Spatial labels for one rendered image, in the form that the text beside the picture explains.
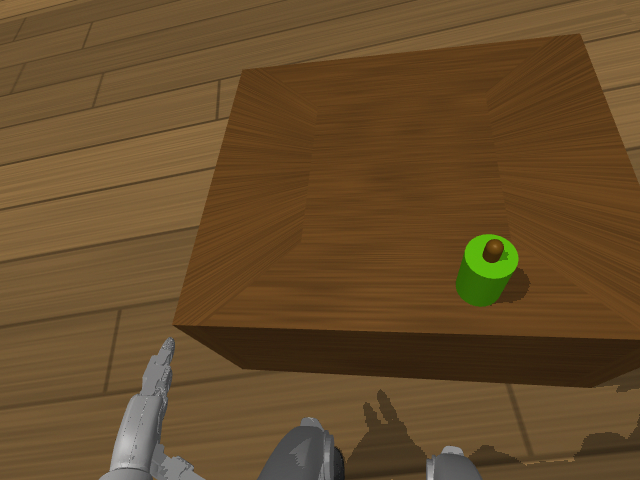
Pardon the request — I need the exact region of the bottle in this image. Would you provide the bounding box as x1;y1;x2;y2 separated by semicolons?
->
456;234;519;307

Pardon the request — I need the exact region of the left robot hand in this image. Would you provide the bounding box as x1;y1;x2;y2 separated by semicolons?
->
109;337;205;480

